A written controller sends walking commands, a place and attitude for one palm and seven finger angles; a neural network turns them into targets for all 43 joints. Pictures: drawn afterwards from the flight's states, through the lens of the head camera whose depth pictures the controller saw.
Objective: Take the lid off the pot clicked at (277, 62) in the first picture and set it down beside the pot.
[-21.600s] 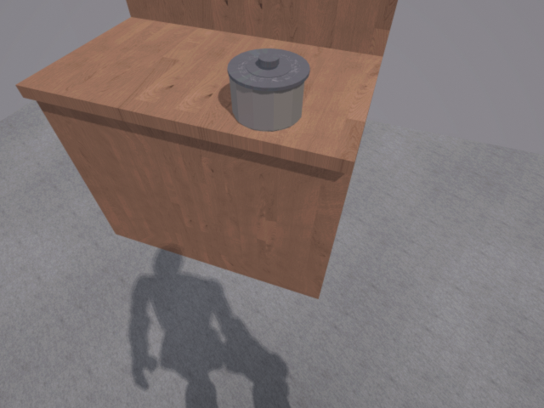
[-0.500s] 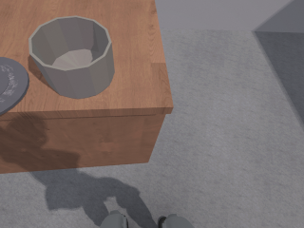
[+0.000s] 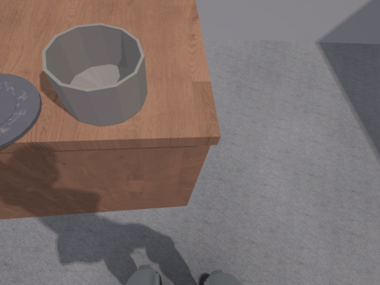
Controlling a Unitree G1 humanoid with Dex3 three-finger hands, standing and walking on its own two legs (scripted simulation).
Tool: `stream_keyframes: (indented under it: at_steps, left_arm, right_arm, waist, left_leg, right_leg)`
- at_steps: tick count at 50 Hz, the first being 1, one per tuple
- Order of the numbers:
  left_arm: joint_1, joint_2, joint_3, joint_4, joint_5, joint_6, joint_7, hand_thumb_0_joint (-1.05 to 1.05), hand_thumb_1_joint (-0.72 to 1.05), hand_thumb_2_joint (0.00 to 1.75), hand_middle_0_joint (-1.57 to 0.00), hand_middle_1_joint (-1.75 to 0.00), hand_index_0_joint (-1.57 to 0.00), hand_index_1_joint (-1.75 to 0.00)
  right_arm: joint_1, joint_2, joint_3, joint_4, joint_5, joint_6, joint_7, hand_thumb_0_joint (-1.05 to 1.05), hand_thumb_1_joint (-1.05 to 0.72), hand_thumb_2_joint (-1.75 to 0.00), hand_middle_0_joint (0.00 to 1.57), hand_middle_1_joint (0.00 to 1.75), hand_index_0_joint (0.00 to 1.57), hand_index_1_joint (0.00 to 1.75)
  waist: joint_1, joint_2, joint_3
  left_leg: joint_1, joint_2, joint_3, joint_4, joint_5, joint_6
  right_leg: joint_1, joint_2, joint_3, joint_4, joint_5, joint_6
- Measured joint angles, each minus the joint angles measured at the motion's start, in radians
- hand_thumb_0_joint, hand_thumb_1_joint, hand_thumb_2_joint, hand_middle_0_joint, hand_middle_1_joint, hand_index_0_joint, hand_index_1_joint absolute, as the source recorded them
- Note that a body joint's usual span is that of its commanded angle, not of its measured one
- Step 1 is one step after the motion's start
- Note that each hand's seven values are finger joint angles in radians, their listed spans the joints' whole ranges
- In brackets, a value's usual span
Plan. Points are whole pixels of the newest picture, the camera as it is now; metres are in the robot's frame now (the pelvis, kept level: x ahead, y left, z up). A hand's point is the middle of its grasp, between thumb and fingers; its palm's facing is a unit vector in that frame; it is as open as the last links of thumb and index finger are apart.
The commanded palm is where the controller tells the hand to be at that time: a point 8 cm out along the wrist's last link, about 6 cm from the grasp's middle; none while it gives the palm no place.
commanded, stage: raise the empty hand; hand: left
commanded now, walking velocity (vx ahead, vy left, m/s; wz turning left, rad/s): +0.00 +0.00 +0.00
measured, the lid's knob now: out of the picture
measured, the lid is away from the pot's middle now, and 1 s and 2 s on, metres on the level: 0.23 0.23 0.23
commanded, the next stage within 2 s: draw the hand back to the body in 1.20 s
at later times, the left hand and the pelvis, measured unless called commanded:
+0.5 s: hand out of the picture +0.46 +0.37 +0.16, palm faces -0.40 -0.18 -0.90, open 11.0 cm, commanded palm +0.50 +0.38 +0.23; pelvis +0.00 +0.00 +0.01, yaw +0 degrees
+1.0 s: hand out of the picture +0.47 +0.37 +0.21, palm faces -0.34 -0.18 -0.92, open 11.0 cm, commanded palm +0.50 +0.37 +0.28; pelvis +0.01 -0.01 +0.02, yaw +1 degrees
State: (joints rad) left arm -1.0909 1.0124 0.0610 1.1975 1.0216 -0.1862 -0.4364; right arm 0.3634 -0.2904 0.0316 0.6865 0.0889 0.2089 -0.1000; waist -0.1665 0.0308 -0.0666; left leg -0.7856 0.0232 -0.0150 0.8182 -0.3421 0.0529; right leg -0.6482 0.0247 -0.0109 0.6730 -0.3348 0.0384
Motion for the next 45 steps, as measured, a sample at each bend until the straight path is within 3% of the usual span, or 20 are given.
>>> stream_keyframes:
  at_steps: [20, 45]
  left_arm:
    - [-0.090, 0.000, -0.070, 0.028, -0.012, 0.046, -0.037, 0.00, 0.05, 0.53, -0.32, -0.94, -0.32, -0.93]
    - [-0.160, 0.010, -0.096, 0.019, -0.010, 0.106, -0.089, 0.00, 0.05, 0.53, -0.32, -0.94, -0.32, -0.93]
  right_arm:
    - [-0.007, -0.005, 0.009, 0.010, 0.012, -0.013, -0.002, 0.00, -0.90, -0.90, 0.21, 0.30, 0.20, 0.30]
    - [0.002, -0.016, 0.001, 0.027, 0.017, -0.020, 0.007, 0.00, -0.90, -0.90, 0.21, 0.30, 0.20, 0.30]
  waist:
    - [0.009, 0.002, 0.006]
    - [0.015, 0.008, 0.011]
  left_leg:
    - [0.062, -0.004, 0.000, -0.043, 0.020, 0.000]
    - [0.153, -0.005, 0.006, -0.121, 0.038, -0.008]
  right_leg:
    - [0.060, -0.004, 0.001, -0.040, 0.019, 0.001]
    - [0.147, -0.005, 0.007, -0.114, 0.037, -0.003]
